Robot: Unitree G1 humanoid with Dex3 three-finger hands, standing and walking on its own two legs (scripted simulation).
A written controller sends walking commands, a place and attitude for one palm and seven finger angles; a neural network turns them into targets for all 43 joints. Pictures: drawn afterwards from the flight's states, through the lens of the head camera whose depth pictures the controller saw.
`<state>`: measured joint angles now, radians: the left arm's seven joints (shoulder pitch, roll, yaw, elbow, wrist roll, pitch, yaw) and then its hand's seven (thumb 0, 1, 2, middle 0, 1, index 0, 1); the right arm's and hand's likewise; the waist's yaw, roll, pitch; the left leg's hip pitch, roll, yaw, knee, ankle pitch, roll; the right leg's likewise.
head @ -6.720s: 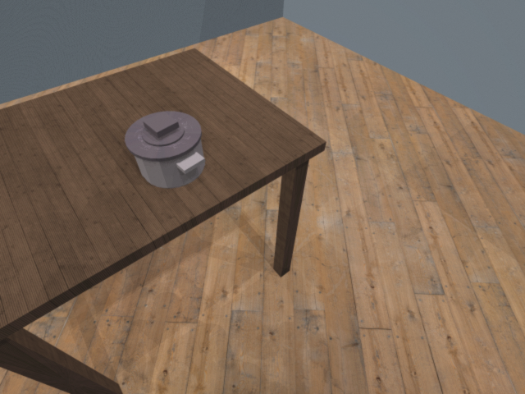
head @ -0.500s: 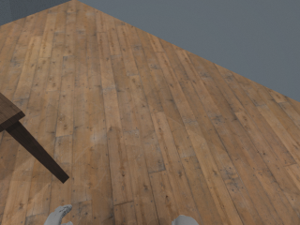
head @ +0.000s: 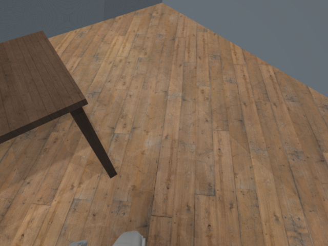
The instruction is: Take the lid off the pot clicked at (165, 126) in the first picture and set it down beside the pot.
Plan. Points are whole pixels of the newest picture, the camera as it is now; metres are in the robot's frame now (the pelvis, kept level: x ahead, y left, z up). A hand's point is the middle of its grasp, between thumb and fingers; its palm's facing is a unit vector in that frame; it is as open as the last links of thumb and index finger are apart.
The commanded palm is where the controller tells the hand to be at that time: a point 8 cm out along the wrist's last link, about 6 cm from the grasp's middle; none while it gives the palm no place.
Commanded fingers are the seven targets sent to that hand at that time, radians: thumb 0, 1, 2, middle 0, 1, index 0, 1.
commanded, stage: turn to face it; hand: left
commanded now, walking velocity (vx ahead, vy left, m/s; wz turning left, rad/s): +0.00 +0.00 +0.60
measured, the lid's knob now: out of the picture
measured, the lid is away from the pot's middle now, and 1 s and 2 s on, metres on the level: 0.00 0.00 0.00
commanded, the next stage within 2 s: take the last steps up to it in 1.02 s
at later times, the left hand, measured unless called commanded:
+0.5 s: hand out of the picture +0.05 +0.30 -0.16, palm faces +0.31 -0.92 -0.26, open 7.4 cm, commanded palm none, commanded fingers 0.00 0.90 0.90 -0.20 -0.30 -0.20 -0.30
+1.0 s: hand out of the picture -0.04 +0.23 -0.15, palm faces +0.54 -0.79 -0.28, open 7.4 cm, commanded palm none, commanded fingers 0.00 0.90 0.90 -0.20 -0.30 -0.20 -0.30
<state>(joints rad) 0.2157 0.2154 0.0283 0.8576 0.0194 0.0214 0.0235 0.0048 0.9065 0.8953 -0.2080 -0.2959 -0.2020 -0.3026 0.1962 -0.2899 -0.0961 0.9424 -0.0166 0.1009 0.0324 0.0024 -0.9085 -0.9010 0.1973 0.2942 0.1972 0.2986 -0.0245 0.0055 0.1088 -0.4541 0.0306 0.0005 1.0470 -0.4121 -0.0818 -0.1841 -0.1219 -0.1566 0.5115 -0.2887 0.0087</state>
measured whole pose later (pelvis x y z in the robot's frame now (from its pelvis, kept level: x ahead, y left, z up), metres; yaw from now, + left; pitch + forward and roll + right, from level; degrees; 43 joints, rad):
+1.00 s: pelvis +0.02 +0.02 +0.00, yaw +34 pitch -1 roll +2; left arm 0.23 0.21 0.03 0.88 0.02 0.02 0.02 0.00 0.91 0.90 -0.21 -0.30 -0.20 -0.30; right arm 0.20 -0.27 -0.08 0.95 -0.01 0.09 0.02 0.00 -0.91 -0.90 0.20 0.29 0.20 0.30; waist -0.01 0.00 0.10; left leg -0.41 0.01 -0.02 0.96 -0.44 -0.06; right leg -0.19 -0.10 -0.12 0.51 -0.30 0.00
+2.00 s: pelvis +0.12 +0.22 -0.01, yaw +45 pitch +0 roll -1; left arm 0.44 0.14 0.04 1.12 0.02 -0.05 0.01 0.00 0.91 0.90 -0.21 -0.30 -0.20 -0.30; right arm 0.19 -0.19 -0.05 1.01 -0.03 -0.03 0.03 0.00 -0.91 -0.90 0.20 0.29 0.20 0.30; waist 0.05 -0.01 0.05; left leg -0.38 0.06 0.10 0.56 -0.18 0.00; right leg -0.05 -0.12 -0.14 0.50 -0.43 0.07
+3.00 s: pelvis +0.08 +0.29 -0.01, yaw +40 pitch -3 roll +2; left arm 0.38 0.22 0.05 0.93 0.03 0.06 0.00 0.00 0.91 0.90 -0.20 -0.30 -0.20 -0.30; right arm 0.29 -0.21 -0.03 0.92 -0.04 0.02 -0.01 0.00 -0.90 -0.90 0.20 0.29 0.20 0.30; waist 0.02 -0.01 -0.01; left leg -0.24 -0.04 0.13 0.57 -0.28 0.07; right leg -0.33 0.01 -0.02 0.76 -0.42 -0.04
